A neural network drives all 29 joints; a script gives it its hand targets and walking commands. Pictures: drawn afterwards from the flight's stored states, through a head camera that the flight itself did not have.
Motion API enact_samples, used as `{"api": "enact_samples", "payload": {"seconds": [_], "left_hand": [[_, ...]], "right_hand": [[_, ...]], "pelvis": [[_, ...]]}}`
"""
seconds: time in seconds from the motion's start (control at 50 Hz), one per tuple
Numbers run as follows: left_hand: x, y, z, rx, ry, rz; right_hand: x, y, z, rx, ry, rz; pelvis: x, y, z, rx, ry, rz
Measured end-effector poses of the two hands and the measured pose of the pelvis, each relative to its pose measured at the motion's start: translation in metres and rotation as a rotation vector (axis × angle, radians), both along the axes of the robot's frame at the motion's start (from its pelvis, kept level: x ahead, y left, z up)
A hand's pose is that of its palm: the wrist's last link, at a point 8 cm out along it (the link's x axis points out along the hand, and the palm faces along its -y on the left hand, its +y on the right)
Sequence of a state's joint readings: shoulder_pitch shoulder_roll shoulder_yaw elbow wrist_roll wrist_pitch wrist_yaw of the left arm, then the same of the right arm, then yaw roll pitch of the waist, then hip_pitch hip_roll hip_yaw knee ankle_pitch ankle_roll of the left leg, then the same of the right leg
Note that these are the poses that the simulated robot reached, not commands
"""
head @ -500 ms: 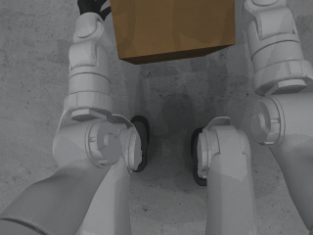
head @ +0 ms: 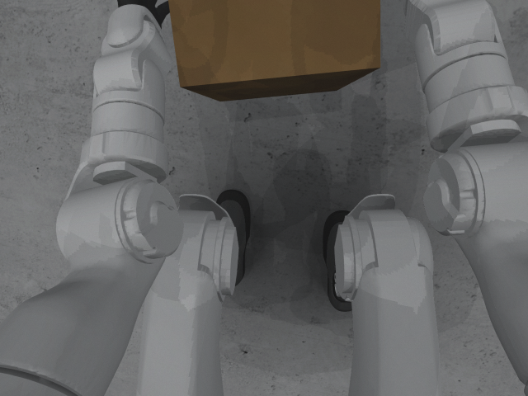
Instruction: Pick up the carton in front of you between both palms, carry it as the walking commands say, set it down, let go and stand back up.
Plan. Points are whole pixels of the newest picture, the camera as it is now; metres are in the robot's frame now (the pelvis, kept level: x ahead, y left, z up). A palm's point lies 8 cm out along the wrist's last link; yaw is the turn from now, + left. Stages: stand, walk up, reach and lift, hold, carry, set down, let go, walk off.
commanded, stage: set down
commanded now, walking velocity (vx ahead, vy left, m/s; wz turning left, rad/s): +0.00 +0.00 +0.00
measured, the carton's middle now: (272, 12) +0.55 +0.01 -0.24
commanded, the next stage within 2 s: let go in 1.90 s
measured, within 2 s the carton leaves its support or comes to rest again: rests again in 0.08 s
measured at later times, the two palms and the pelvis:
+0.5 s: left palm (136, 18) +0.53 +0.17 -0.16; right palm out of the picture +0.56 -0.15 -0.18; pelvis +0.00 +0.01 +0.00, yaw +1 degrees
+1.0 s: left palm (125, 30) +0.52 +0.18 -0.15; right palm out of the picture +0.57 -0.19 -0.14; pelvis -0.01 +0.01 +0.00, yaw +0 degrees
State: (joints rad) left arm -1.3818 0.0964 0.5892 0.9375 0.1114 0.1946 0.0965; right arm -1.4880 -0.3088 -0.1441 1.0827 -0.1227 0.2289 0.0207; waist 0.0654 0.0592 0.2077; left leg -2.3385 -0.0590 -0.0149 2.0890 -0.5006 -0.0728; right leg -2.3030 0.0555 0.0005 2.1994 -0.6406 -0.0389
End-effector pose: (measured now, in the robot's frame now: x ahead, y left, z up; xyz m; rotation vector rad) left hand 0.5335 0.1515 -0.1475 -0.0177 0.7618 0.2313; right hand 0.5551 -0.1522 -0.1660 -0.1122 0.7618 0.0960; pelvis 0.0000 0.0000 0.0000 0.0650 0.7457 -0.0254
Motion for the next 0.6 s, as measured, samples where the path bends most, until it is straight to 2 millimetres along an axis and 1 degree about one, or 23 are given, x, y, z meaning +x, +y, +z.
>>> {"api": "enact_samples", "payload": {"seconds": [0.22,0.46,0.54,0.6], "left_hand": [[0.001,0.007,-0.006,-0.009,0.005,-0.017],[-0.002,0.014,-0.016,-0.02,0.022,-0.016],[-0.003,0.014,-0.018,-0.012,0.017,-0.017],[-0.008,0.014,-0.026,0.004,0.033,-0.03]], "right_hand": [[-0.001,0.003,-0.003,0.043,-0.008,0.007],[0.002,0.005,-0.007,0.073,-0.028,0.026],[0.001,0.004,-0.013,0.069,-0.025,0.036],[-0.005,-0.001,-0.026,0.039,-0.005,0.032]], "pelvis": [[-0.003,0.007,-0.003,-0.004,-0.043,0.009],[-0.004,0.007,-0.004,0.001,-0.074,0.012],[-0.005,0.006,-0.006,0.005,-0.093,0.011],[-0.006,0.005,-0.007,0.01,-0.113,0.008]]}}
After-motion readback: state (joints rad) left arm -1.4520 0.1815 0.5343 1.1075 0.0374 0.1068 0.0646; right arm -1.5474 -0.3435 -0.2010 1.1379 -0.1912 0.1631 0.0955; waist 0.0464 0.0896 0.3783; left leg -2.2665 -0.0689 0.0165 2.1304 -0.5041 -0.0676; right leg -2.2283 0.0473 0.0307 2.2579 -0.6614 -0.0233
